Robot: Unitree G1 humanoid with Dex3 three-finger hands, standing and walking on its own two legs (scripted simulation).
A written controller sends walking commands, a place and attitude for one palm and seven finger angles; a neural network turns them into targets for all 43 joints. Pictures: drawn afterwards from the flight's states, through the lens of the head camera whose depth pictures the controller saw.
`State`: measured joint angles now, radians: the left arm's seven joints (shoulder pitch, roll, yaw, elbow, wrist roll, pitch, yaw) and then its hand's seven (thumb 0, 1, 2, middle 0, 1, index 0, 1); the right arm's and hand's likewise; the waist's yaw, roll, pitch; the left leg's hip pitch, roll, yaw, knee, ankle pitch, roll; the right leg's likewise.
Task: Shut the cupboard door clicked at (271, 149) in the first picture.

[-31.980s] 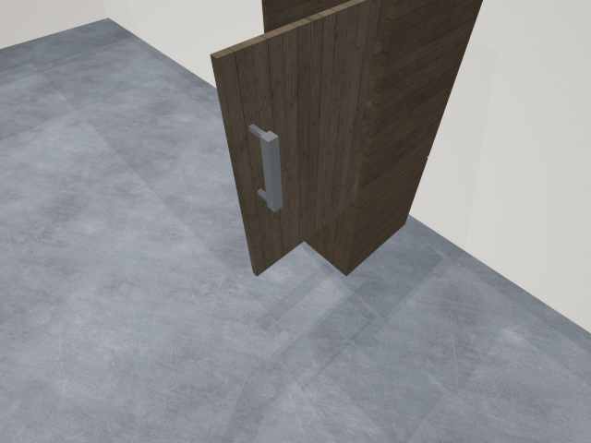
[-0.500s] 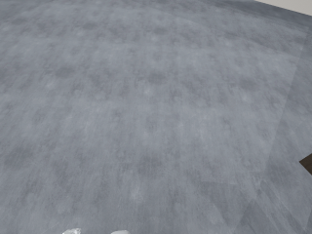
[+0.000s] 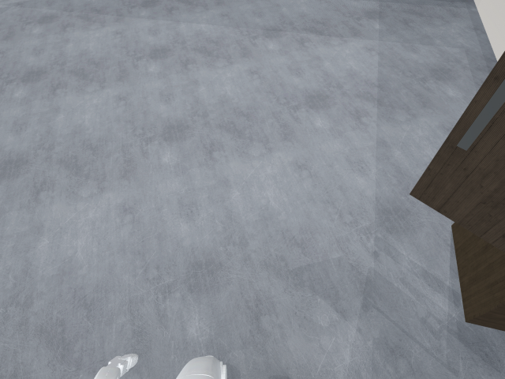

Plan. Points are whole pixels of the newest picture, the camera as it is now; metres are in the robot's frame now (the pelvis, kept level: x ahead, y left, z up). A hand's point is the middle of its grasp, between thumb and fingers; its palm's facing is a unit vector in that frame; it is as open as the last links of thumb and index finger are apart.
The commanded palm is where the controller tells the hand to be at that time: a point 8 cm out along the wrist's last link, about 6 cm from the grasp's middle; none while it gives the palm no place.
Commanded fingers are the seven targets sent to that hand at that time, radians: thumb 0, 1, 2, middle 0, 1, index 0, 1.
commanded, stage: turn to face it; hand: left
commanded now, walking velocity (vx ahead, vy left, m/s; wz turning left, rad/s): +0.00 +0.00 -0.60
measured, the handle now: (490, 110) +0.62 -0.47 +0.04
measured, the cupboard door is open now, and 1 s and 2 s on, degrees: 59 59 59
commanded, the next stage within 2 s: take the last steps up to it in 1.18 s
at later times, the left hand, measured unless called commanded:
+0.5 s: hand (146, 352) +0.18 +0.22 -0.16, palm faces -0.26 -0.94 -0.19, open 7.4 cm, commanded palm none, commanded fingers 0.00 0.90 0.90 -0.20 -0.30 -0.20 -0.30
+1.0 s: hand (192, 323) +0.23 +0.14 -0.17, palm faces -0.52 -0.83 -0.20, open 7.4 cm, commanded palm none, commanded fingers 0.00 0.90 0.90 -0.20 -0.30 -0.20 -0.30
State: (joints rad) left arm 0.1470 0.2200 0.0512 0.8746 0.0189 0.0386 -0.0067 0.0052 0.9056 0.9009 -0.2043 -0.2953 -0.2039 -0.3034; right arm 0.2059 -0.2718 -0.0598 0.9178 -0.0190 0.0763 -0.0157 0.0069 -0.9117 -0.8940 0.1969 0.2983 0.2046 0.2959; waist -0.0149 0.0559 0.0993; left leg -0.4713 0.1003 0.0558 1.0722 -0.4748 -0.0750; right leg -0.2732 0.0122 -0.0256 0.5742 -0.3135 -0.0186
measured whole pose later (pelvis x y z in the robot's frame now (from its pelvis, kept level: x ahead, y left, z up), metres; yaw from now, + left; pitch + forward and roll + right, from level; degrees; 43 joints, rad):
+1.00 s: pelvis +0.05 +0.02 +0.00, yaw -33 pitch +1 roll -1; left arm 0.18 0.23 0.05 0.91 0.02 0.06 -0.01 0.01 0.90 0.90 -0.21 -0.30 -0.21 -0.30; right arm 0.21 -0.23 -0.03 0.88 -0.02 0.02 -0.01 0.00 -0.91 -0.89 0.20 0.30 0.20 0.30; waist -0.01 -0.02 0.05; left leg -0.35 0.05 0.05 0.61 -0.28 -0.04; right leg -0.29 0.02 0.08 0.61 -0.34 0.02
